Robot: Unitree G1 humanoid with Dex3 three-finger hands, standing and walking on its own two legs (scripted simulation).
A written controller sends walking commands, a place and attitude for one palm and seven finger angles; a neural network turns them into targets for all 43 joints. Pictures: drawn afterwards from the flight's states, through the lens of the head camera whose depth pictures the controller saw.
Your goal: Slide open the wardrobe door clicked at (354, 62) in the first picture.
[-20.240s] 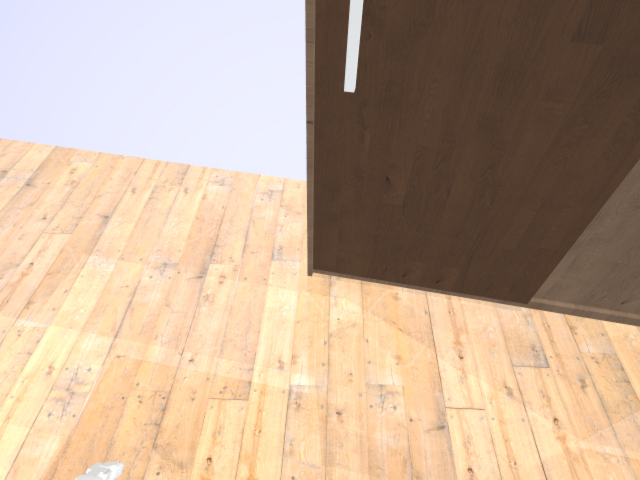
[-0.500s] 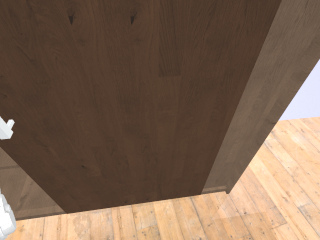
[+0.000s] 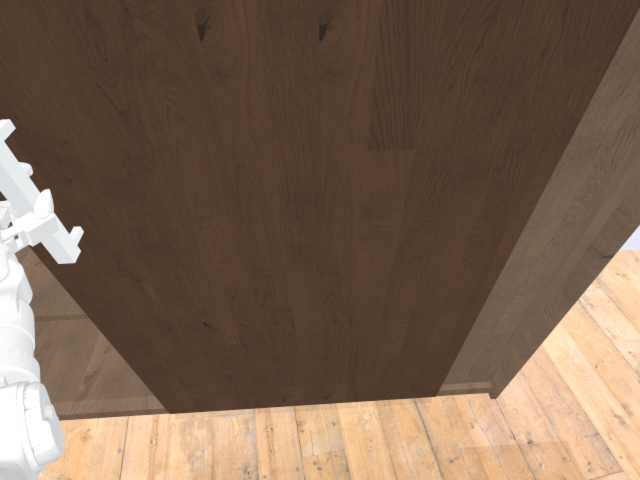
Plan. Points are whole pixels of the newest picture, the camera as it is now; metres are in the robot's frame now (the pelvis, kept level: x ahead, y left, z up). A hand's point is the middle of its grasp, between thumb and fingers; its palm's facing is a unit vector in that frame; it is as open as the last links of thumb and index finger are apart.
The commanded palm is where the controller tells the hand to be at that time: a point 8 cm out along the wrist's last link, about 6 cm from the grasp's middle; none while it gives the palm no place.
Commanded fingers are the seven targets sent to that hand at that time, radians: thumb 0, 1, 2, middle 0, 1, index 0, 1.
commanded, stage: stop walking and hold the door there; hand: left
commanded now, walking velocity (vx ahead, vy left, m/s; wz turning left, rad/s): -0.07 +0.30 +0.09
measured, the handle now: (39, 196) +0.43 +0.38 +0.15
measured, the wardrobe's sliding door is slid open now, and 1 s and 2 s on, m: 0.59 0.59 0.59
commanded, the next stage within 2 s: loosen the grip on the handle in 1.38 s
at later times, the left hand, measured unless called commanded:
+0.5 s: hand (46, 222) +0.38 +0.35 +0.15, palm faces +0.37 -0.89 -0.26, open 6.4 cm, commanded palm +0.35 +0.37 +0.13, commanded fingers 0.00 0.90 0.90 -0.45 -1.40 -0.45 -1.40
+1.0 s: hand (46, 223) +0.38 +0.35 +0.15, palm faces +0.23 -0.97 -0.10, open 5.9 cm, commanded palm +0.35 +0.37 +0.13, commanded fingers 0.00 0.90 0.90 -0.45 -1.40 -0.45 -1.40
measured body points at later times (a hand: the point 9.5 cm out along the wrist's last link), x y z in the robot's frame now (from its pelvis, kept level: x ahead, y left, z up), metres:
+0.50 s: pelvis -0.02 +0.10 +0.01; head +0.04 +0.08 +0.45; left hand +0.36 +0.40 +0.16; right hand +0.11 -0.15 -0.12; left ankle +0.06 +0.26 -0.67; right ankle -0.08 -0.04 -0.73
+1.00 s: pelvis -0.01 +0.16 +0.00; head +0.05 +0.17 +0.44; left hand +0.36 +0.40 +0.15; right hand +0.17 -0.05 -0.11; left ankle +0.01 +0.28 -0.73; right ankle -0.01 +0.04 -0.72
